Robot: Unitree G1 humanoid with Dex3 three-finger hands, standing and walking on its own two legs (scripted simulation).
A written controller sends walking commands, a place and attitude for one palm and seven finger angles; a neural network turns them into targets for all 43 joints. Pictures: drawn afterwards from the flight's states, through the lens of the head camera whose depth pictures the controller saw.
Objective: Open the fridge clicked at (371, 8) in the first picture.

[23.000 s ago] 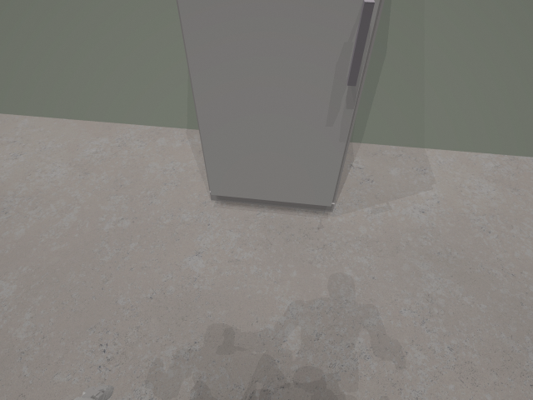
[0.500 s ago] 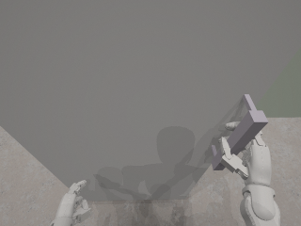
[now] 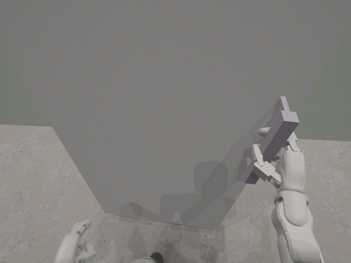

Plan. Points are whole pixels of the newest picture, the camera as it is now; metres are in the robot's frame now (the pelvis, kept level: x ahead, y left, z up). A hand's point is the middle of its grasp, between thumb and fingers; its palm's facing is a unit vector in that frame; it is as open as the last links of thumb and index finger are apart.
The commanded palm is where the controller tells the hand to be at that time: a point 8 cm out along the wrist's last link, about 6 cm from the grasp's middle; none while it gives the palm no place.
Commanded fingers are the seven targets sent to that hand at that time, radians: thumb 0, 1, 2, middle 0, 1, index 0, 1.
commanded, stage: walk backward, drawing the door open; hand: right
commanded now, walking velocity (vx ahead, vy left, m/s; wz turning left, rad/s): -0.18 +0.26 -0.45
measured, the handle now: (264, 145) +0.37 -0.15 +0.10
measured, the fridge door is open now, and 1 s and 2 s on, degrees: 6 40 65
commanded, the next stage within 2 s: none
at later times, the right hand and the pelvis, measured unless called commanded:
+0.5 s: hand (244, 241) +0.16 -0.08 +0.10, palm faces +0.20 +0.97 -0.10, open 6.6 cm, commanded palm +0.12 -0.13 +0.09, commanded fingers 0.00 -0.90 -0.90 0.45 1.40 0.45 1.40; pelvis -0.08 +0.07 +0.01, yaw -9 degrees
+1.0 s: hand out of the picture +0.03 +0.01 +0.10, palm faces +0.48 +0.86 -0.19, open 6.8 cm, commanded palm -0.02 -0.02 +0.09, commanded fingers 0.00 -0.90 -0.90 0.45 1.40 0.45 1.40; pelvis -0.13 +0.23 +0.00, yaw -28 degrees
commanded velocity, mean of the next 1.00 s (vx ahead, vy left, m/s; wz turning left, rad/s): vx -0.21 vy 0.31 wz -0.53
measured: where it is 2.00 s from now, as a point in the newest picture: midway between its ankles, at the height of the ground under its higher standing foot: outside the picture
